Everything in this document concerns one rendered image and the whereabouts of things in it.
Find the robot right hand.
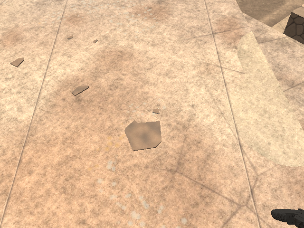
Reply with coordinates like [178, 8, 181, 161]
[271, 209, 304, 228]

